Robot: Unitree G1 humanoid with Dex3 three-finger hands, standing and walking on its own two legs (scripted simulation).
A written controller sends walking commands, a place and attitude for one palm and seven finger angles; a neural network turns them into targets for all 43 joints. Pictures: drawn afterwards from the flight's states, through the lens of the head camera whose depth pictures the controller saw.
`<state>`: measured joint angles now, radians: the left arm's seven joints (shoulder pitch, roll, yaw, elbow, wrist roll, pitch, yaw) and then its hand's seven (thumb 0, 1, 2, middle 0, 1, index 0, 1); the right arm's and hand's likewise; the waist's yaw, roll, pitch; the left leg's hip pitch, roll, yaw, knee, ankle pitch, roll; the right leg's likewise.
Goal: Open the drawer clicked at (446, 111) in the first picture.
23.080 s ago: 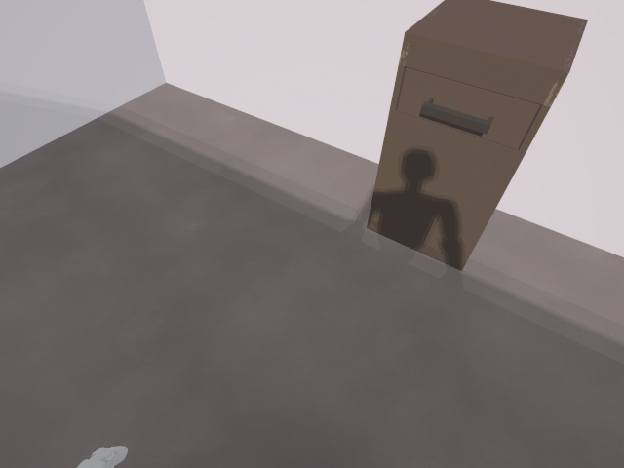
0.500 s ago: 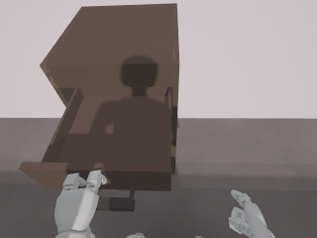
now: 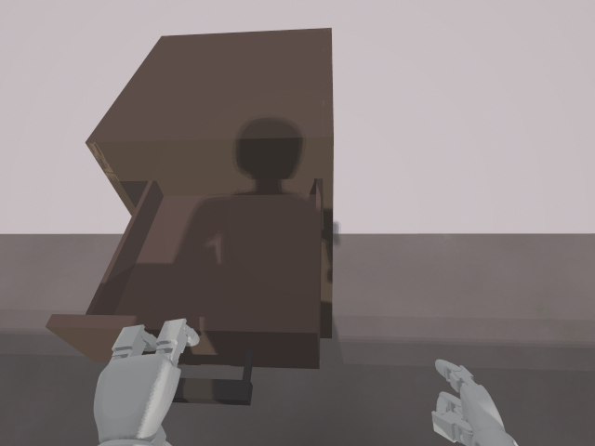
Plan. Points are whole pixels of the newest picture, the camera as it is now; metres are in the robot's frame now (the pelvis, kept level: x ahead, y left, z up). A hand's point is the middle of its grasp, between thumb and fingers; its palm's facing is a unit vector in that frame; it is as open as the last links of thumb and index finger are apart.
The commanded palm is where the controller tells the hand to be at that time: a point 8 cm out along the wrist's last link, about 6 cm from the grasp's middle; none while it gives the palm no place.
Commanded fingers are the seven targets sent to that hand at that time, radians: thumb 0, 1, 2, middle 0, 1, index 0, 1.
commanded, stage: lift the hand off the handle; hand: left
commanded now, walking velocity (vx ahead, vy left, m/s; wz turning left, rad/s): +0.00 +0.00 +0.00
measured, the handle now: (185, 372) +0.23 +0.20 -0.06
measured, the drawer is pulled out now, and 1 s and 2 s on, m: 0.30 0.30 0.30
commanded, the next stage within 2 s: draw the hand back to the body in 1.18 s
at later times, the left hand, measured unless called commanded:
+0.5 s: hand (146, 389) +0.18 +0.20 +0.04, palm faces +0.06 -0.15 -0.99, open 13.8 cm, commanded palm +0.15 +0.20 +0.10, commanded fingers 0.00 -0.50 0.30 -0.30 -1.20 -0.30 -1.20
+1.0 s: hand (132, 368) +0.19 +0.21 +0.08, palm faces +0.09 -0.17 -0.98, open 13.8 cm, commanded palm +0.16 +0.20 +0.14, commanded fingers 0.00 -0.50 0.30 -0.30 -1.20 -0.30 -1.20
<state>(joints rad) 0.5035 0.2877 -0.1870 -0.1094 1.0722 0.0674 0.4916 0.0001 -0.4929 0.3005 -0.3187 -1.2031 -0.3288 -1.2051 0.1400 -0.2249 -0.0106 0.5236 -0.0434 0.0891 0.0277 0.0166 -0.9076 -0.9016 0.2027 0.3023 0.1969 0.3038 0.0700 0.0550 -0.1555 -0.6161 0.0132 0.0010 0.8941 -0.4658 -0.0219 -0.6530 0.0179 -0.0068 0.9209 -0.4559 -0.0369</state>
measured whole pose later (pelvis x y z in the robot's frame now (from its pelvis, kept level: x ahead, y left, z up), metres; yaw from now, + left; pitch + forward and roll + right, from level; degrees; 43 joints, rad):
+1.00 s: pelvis +0.01 +0.01 +0.02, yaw +0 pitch +6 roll +0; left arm 0.55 0.34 -0.15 -0.34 1.00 0.09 0.32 0.00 -0.49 0.30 -0.32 -1.20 -0.32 -1.20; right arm 0.14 -0.22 0.00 0.51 -0.02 0.09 0.05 0.02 -0.91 -0.90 0.20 0.30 0.20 0.30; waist 0.10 0.08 -0.12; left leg -0.43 0.01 0.01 0.74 -0.41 -0.01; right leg -0.46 0.02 0.00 0.75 -0.39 -0.02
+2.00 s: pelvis +0.02 +0.03 +0.04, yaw +1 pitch +0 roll -1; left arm 0.61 0.30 0.06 -0.48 0.23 -0.01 0.15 0.00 -0.46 0.31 -0.31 -1.18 -0.32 -1.18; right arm 0.18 -0.20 0.03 0.48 0.02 -0.03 -0.05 0.02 -0.91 -0.90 0.20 0.30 0.20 0.30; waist 0.07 0.07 -0.03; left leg -0.25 -0.01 -0.02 0.61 -0.37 0.01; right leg -0.25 0.00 -0.02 0.59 -0.35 0.00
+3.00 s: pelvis +0.02 +0.00 +0.05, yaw +3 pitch -2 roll +0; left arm 0.56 0.33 0.27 -0.51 -0.05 -0.07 0.12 0.02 0.87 0.89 -0.21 -0.31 -0.21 -0.31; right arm 0.16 -0.21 0.02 0.63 0.01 -0.11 -0.08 0.02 -0.91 -0.90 0.20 0.30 0.20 0.30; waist 0.06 0.07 0.00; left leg -0.11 0.01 -0.05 0.43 -0.28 -0.02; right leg -0.10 0.02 -0.06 0.41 -0.27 -0.03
